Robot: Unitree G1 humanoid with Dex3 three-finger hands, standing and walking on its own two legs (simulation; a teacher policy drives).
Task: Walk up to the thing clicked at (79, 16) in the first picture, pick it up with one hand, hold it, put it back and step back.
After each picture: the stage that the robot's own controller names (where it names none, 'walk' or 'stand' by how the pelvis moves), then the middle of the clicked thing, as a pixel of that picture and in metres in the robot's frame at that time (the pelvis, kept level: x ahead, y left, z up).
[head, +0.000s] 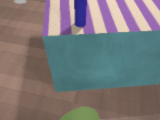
stand; (80, 5) +0.84 +0.05 +0.02
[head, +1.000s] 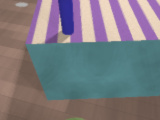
walk; (66, 11) +0.74 +0.14 +0.04
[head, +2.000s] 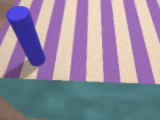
stand; (29, 40) +0.47 +0.24 +0.04
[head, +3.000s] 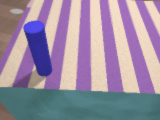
stand; (40, 52) +0.48 +0.20 +0.02
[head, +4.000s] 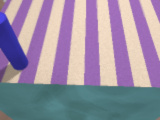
stand; (10, 45) +0.47 +0.31 +0.03
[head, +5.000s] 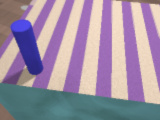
stand; (29, 50) +0.48 +0.25 +0.02
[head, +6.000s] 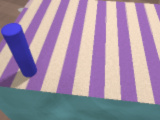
stand; (22, 53) +0.48 +0.28 +0.01
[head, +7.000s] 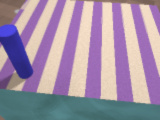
stand; (17, 54) +0.47 +0.30 +0.01
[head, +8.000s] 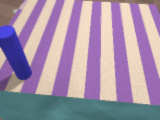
stand; (15, 56) +0.46 +0.30 +0.01
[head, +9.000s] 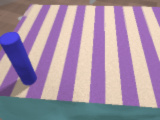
rise first; (20, 61) +0.44 +0.30 +0.02
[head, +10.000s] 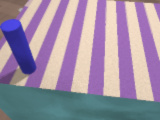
go down; (21, 50) +0.48 +0.30 +0.02
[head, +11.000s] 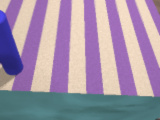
go down; (5, 47) +0.44 +0.27 +0.05
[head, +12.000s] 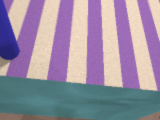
close in; out of the picture +0.46 +0.28 +0.07
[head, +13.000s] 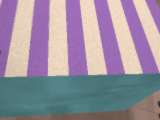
close; out of the picture +0.48 +0.30 +0.10
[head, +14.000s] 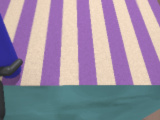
lift; out of the picture +0.40 +0.25 +0.11
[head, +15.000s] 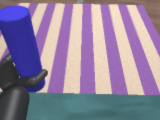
hold; (25, 55) +0.33 +0.17 +0.18
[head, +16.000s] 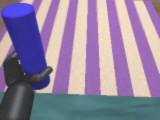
hold; (31, 53) +0.34 +0.17 +0.17
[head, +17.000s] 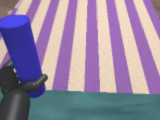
hold; (26, 61) +0.33 +0.19 +0.14
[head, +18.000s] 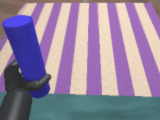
hold; (30, 61) +0.33 +0.18 +0.15
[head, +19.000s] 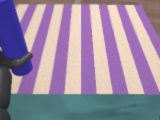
crouch; (11, 39) +0.39 +0.22 +0.20
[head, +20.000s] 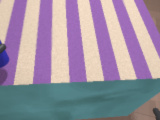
lower; out of the picture +0.47 +0.27 +0.11
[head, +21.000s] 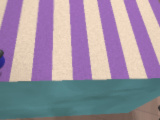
lower; out of the picture +0.44 +0.28 +0.09
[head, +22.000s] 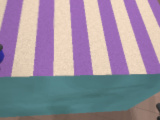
lower; out of the picture +0.46 +0.28 +0.10
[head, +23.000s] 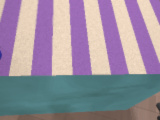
lower; out of the picture +0.46 +0.29 +0.10
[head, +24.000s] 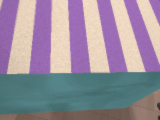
loosen; out of the picture +0.46 +0.29 +0.10
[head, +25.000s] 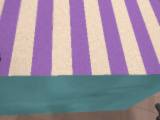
withdraw; out of the picture +0.45 +0.29 +0.10
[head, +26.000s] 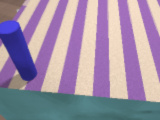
sink last; (20, 54) +0.43 +0.28 +0.06
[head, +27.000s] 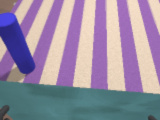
stand; (17, 47) +0.45 +0.28 +0.06
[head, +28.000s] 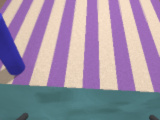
stand; (5, 47) +0.45 +0.30 +0.08
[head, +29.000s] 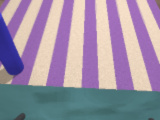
stand; (4, 47) +0.45 +0.30 +0.08
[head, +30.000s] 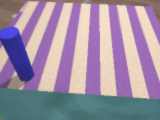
stand; (19, 57) +0.46 +0.29 +0.02
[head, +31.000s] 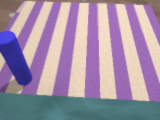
stand; (16, 61) +0.44 +0.29 +0.01
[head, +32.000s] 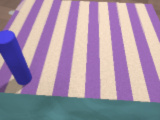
stand; (15, 61) +0.44 +0.29 +0.01
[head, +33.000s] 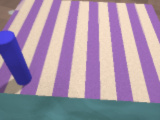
walk; (15, 61) +0.44 +0.29 +0.01
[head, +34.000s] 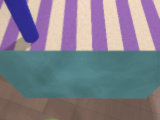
walk; (22, 16) +0.58 +0.26 +0.04
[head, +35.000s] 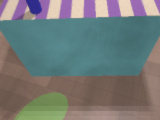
walk; out of the picture +0.84 +0.32 +0.03
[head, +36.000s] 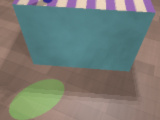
walk; out of the picture +1.08 +0.29 +0.03
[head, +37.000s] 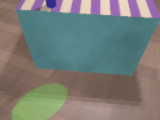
stand; out of the picture +1.04 +0.25 +0.01
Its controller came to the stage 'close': yes
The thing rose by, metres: 0.30
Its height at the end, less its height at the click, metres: +0.00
